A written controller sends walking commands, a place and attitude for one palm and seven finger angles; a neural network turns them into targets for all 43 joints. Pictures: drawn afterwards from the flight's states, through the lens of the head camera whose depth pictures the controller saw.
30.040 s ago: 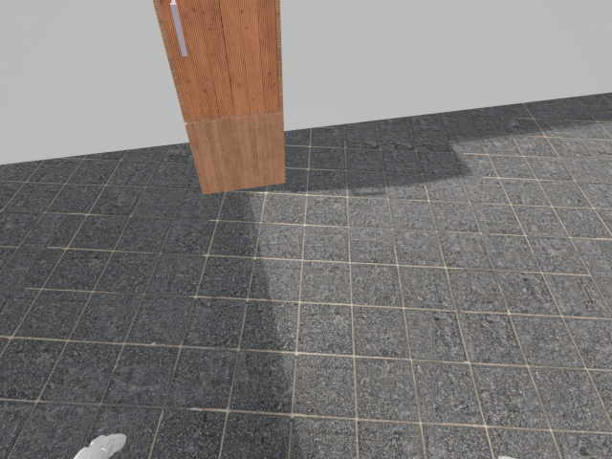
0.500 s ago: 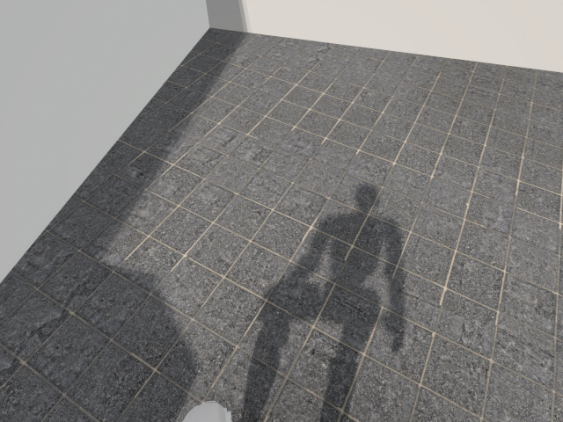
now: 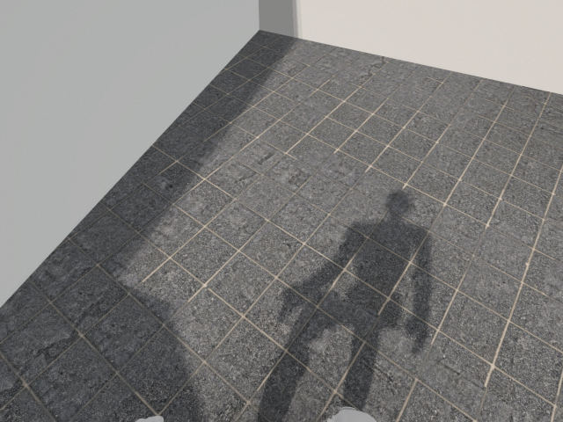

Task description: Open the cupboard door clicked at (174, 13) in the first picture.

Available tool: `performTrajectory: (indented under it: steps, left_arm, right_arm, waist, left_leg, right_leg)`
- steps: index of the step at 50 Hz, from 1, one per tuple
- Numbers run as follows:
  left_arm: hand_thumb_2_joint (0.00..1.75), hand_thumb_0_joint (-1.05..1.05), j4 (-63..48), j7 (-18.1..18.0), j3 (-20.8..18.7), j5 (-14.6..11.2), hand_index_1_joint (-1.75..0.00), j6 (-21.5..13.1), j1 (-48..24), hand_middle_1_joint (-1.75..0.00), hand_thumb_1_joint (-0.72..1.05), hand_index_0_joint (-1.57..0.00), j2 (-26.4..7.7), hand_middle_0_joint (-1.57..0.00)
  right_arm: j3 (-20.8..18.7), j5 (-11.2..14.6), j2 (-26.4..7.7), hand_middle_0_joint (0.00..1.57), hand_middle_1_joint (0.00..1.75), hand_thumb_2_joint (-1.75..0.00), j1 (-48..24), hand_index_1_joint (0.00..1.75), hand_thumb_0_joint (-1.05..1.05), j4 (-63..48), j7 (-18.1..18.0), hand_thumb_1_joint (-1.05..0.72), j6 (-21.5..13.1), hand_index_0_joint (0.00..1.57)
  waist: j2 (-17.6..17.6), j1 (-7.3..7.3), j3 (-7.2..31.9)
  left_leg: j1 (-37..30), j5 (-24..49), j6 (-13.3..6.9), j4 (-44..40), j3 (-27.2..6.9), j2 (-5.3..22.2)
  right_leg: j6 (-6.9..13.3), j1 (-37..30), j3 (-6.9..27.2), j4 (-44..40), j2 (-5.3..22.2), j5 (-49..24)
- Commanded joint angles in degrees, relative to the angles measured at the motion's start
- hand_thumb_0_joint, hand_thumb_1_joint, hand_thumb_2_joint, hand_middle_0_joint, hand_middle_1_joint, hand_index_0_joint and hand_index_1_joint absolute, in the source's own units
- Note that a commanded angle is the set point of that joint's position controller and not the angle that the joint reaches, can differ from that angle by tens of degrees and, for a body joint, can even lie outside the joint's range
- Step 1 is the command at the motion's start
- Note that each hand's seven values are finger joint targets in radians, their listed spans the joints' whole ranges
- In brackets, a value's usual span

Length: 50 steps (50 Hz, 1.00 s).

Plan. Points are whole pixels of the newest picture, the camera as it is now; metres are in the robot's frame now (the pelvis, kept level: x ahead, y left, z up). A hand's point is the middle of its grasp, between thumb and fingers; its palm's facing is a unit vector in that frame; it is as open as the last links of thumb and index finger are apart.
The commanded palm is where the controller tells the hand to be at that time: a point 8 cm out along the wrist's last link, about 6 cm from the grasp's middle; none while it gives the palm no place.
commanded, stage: turn to face it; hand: left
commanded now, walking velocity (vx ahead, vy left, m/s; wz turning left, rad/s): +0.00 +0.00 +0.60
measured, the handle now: out of the picture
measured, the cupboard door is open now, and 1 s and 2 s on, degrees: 48 48 48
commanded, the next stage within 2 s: none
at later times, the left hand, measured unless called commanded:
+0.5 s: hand out of the picture +0.09 +0.20 -0.19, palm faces +0.33 -0.91 -0.24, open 7.3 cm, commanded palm none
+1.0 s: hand out of the picture +0.05 +0.11 -0.17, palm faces +0.59 -0.78 -0.23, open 7.3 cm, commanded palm none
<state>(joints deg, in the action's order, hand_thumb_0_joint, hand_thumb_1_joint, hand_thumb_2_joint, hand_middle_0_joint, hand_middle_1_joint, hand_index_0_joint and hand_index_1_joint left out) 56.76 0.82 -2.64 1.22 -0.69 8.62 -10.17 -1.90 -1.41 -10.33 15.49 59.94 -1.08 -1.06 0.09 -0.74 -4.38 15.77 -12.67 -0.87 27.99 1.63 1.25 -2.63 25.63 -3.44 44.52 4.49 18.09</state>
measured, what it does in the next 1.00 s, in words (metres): walks ahead, turning left: right foot, then left foot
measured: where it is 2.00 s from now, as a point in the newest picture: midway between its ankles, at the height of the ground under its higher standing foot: outside the picture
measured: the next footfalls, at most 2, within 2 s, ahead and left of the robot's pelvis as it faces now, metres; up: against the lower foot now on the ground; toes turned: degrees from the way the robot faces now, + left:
right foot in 0.08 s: +0.11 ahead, -0.15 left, +0.00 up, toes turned -3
left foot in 0.38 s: +0.11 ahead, +0.11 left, +0.00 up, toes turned +22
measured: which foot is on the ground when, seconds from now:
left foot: down 0.00-0.08, up 0.10-0.36, down 0.38-0.70, up 0.72-1.00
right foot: up 0.00-0.06, down 0.08-0.38, up 0.40-0.68, down 0.70-1.00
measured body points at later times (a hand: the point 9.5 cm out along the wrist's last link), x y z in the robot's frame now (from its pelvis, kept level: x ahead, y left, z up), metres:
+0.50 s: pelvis +0.08 -0.03 -0.02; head +0.12 +0.01 +0.43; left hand +0.07 +0.25 -0.17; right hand +0.27 -0.24 -0.14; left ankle +0.08 +0.10 -0.74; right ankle +0.07 -0.17 -0.68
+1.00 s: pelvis +0.12 -0.08 +0.00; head +0.18 -0.04 +0.44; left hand +0.02 +0.15 -0.15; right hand +0.36 -0.22 -0.15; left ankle +0.05 +0.03 -0.71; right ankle +0.16 -0.18 -0.74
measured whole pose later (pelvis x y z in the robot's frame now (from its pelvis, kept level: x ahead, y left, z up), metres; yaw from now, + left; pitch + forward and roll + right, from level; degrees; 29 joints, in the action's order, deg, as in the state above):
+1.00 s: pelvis +0.12 -0.08 +0.00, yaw +37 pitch +1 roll +3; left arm 51.1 -0.6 -2.0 1.5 0.6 13.3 -10.7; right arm -3.4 -0.5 -13.6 5.6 51.7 1.6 4.1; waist -2.1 0.2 -7.3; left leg 21.5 -23.9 3.3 42.5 5.5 0.9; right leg 0.0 12.6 -12.1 31.6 7.9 19.3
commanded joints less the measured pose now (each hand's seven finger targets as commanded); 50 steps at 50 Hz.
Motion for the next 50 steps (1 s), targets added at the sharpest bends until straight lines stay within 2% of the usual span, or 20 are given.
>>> performTrajectory:
  steps: [1,2,4,5,9,14,17,18,19,20,21,23,25,31,33,35,37,40,46,50]
  left_arm:
    - [0.90,0.00,-1.7,-0.9,-2.1,-0.3,-0.30,0.0,6.2,-0.30,0.90,-0.20,-5.2,-0.20]
    - [0.90,0.00,-1.9,-1.2,-2.6,-0.2,-0.30,-0.3,7.1,-0.30,0.90,-0.20,-7.3,-0.20]
    - [0.90,0.00,-2.3,-1.9,-4.2,0.4,-0.30,-0.7,11.1,-0.30,0.90,-0.20,-15.8,-0.20]
    - [0.90,0.00,-3.2,-2.2,-3.8,0.1,-0.30,-0.5,9.4,-0.30,0.90,-0.20,-14.7,-0.20]
    - [0.90,0.00,-5.1,-2.8,-2.5,0.2,-0.30,-0.2,2.5,-0.30,0.90,-0.20,-9.2,-0.20]
    - [0.90,0.00,-4.9,-2.4,-3.3,0.4,-0.30,-0.4,4.9,-0.30,0.90,-0.20,-11.7,-0.20]
    - [0.90,0.00,-6.0,-2.0,-3.6,-0.3,-0.30,-0.1,2.8,-0.30,0.90,-0.20,-12.3,-0.20]
    - [0.90,0.00,-7.1,-1.8,-3.2,-0.4,-0.30,0.2,2.4,-0.30,0.90,-0.20,-10.5,-0.20]
    - [0.90,0.00,-9.7,-1.6,-2.1,-1.0,-0.30,0.7,0.8,-0.30,0.90,-0.20,-6.7,-0.20]
    - [0.90,0.00,-11.2,-2.1,-2.0,-0.4,-0.30,1.5,-2.8,-0.30,0.90,-0.20,-8.2,-0.20]
    - [0.90,0.00,-12.4,-2.0,-2.1,-0.3,-0.30,1.7,-2.7,-0.30,0.90,-0.20,-8.3,-0.20]
    - [0.90,0.00,-10.0,-1.7,-2.5,0.0,-0.30,2.1,-3.1,-0.30,0.90,-0.20,-8.4,-0.20]
    - [0.90,0.00,-9.2,-1.2,-2.5,-0.1,-0.30,2.4,-0.8,-0.30,0.90,-0.20,-8.2,-0.20]
    - [0.90,0.00,-9.4,-1.2,-2.1,-0.7,-0.30,2.3,1.4,-0.30,0.90,-0.20,-8.0,-0.20]
    - [0.90,0.00,-8.0,-1.4,-2.6,-0.5,-0.30,1.6,7.6,-0.30,0.90,-0.20,-9.8,-0.20]
    - [0.90,0.00,-8.8,-2.3,-4.2,0.8,-0.30,0.8,9.3,-0.30,0.90,-0.20,-18.9,-0.20]
    - [0.90,0.00,-10.5,-2.5,-2.8,0.2,-0.30,0.7,2.4,-0.30,0.90,-0.20,-14.5,-0.20]
    - [0.90,0.00,-10.9,-2.8,-1.8,0.0,-0.30,0.3,1.7,-0.30,0.90,-0.20,-10.8,-0.20]
    - [0.90,0.00,-8.4,-2.7,-3.1,0.2,-0.30,0.1,8.6,-0.30,0.90,-0.20,-13.9,-0.20]
    - [0.90,0.00,-8.4,-2.3,-3.8,-0.2,-0.30,0.3,6.2,-0.30,0.90,-0.20,-14.2,-0.20]
  right_arm:
    - [-2.9,0.3,-10.3,0.20,0.30,-0.90,-3.0,0.30,0.00,-5.0,-0.2,-0.90,0.6,0.20]
    - [-2.8,0.6,-8.9,0.20,0.30,-0.90,-3.3,0.30,0.00,-5.4,0.1,-0.90,0.8,0.20]
    - [-2.6,0.9,-5.2,0.20,0.30,-0.90,-3.0,0.30,0.00,-7.5,0.5,-0.90,1.3,0.20]
    - [-2.8,0.8,-6.1,0.20,0.30,-0.90,-2.6,0.30,0.00,-7.6,0.7,-0.90,1.5,0.20]
    - [-2.3,0.7,-4.0,0.20,0.30,-0.90,-3.2,0.30,0.00,-7.0,1.5,-0.90,2.8,0.20]
    - [-1.5,0.7,-3.0,0.20,0.30,-0.90,-6.0,0.30,0.00,-8.9,2.3,-0.90,2.5,0.20]
    - [-2.2,0.3,-6.3,0.20,0.30,-0.90,-1.6,0.30,0.00,-8.8,2.3,-0.90,2.3,0.20]
    - [-3.4,0.0,-10.4,0.20,0.30,-0.90,2.0,0.30,0.00,-8.5,2.2,-0.90,1.9,0.20]
    - [-5.1,-0.4,-17.5,0.20,0.30,-0.90,5.9,0.30,0.00,-8.5,1.6,-0.90,1.6,0.20]
    - [-5.3,-0.3,-19.1,0.20,0.30,-0.90,8.1,0.30,0.00,-7.4,1.0,-0.90,2.2,0.20]
    - [-5.3,-0.5,-19.6,0.20,0.30,-0.90,5.2,0.30,0.00,-8.7,0.9,-0.90,2.2,0.20]
    - [-4.4,-0.3,-15.9,0.20,0.30,-0.90,-1.6,0.30,0.00,-10.8,0.2,-0.90,1.7,0.20]
    - [-3.9,-0.2,-14.6,0.20,0.30,-0.90,-4.2,0.30,0.00,-11.5,0.0,-0.90,1.6,0.20]
    - [-4.8,-0.4,-16.3,0.20,0.30,-0.90,-6.8,0.30,0.00,-12.7,0.6,-0.90,2.6,0.20]
    - [-4.9,0.3,-15.4,0.20,0.30,-0.90,-10.5,0.30,0.00,-14.0,0.7,-0.90,3.2,0.20]
    - [-4.0,0.9,-8.5,0.20,0.30,-0.90,-12.0,0.30,0.00,-16.7,1.5,-0.90,3.2,0.20]
    - [-4.3,0.4,-10.2,0.20,0.30,-0.90,-9.5,0.30,0.00,-15.2,2.1,-0.90,3.7,0.20]
    - [-3.6,0.5,-8.5,0.20,0.30,-0.90,-9.2,0.30,0.00,-13.0,2.5,-0.90,4.3,0.20]
    - [-2.1,1.0,-5.5,0.20,0.30,-0.90,-13.6,0.30,0.00,-13.6,2.9,-0.90,3.6,0.20]
    - [-2.5,0.7,-7.4,0.20,0.30,-0.90,-8.7,0.30,0.00,-12.7,2.5,-0.90,3.0,0.20]
  waist:
    - [6.6,2.87,5.3]
    - [3.0,3.56,5.4]
    - [-18.3,5.60,8.9]
    - [-13.9,4.76,8.7]
    - [-12.2,1.00,6.1]
    - [-10.3,2.14,6.1]
    - [-7.5,-1.02,8.6]
    - [2.2,-2.96,11.7]
    - [20.3,-5.32,12.1]
    - [14.2,-6.42,13.1]
    - [9.8,-4.64,11.0]
    - [14.2,-2.14,8.3]
    - [11.6,-0.61,7.4]
    - [9.9,0.01,8.4]
    - [5.7,3.42,8.1]
    - [-22.4,5.39,5.8]
    - [-13.6,0.88,3.8]
    - [-14.9,-0.13,4.5]
    - [-11.6,3.60,7.5]
    - [-10.0,0.71,9.0]
  left_leg:
    - [8.2,6.5,-4.7,-5.3,-10.0,9.5]
    - [12.3,1.4,-2.5,-1.6,-8.6,6.7]
    - [18.8,-23.9,2.9,25.6,1.8,-1.9]
    - [18.4,-23.6,2.5,34.9,-0.7,0.6]
    - [16.9,-16.5,4.3,34.5,1.0,3.5]
    - [10.5,-11.5,4.2,14.5,6.0,1.3]
    - [-1.8,1.8,3.2,1.6,7.0,0.1]
    - [-11.0,13.4,0.8,-2.8,-1.3,6.2]
    - [-16.6,35.2,-8.4,-6.1,-23.8,22.5]
    - [-16.1,37.5,-13.2,-5.4,-26.0,25.5]
    - [-11.1,23.1,-13.5,-6.5,-22.8,25.0]
    - [-6.8,18.5,-9.2,-7.1,-19.1,17.5]
    - [-5.5,18.7,-7.2,-7.1,-14.4,13.8]
    - [-0.3,9.4,-7.0,-6.3,-16.4,11.6]
    - [7.8,2.0,-4.0,-1.3,-14.7,7.8]
    - [21.5,-22.0,3.6,26.4,-1.6,-5.2]
    - [18.8,-17.3,2.6,41.1,-5.7,-0.2]
    - [18.7,-13.5,4.8,39.5,-1.5,0.9]
    - [11.7,-12.9,4.5,16.8,4.9,-0.9]
    - [0.1,-3.2,2.9,2.3,5.6,-1.5]
  right_leg:
    - [-0.7,-16.9,-2.3,-12.1,-2.6,-6.3]
    - [0.1,-22.1,2.0,-18.2,1.0,-7.1]
    - [10.7,-24.7,22.8,-30.3,25.0,-13.4]
    - [13.5,-22.1,20.3,-29.2,25.2,-15.1]
    - [9.7,-19.4,2.5,-24.0,16.5,-31.0]
    - [8.1,-21.7,-2.4,-18.4,16.2,-38.4]
    - [4.1,-16.7,-6.9,-9.8,14.3,-31.7]
    - [1.3,-8.9,-8.2,-0.2,11.1,-19.8]
    - [-3.3,6.8,-7.9,13.8,2.7,18.5]
    - [-2.2,8.6,0.7,21.4,1.8,21.7]
    - [-1.6,8.3,2.3,24.1,2.6,18.0]
    - [-2.3,9.5,3.4,24.3,2.5,10.4]
    - [-2.4,6.7,3.0,20.4,1.3,6.9]
    - [-1.3,-6.3,0.5,-0.8,-2.8,7.5]
    - [-0.9,-17.6,0.1,-15.9,-3.0,-1.7]
    - [8.8,-20.0,27.8,-33.8,22.5,-0.5]
    - [11.0,-11.7,17.9,-30.7,19.4,-5.1]
    - [8.8,-17.9,5.0,-23.5,13.1,-30.6]
    - [8.7,-26.7,0.7,-18.2,14.8,-42.6]
    - [5.6,-21.8,-3.2,-10.9,14.7,-38.6]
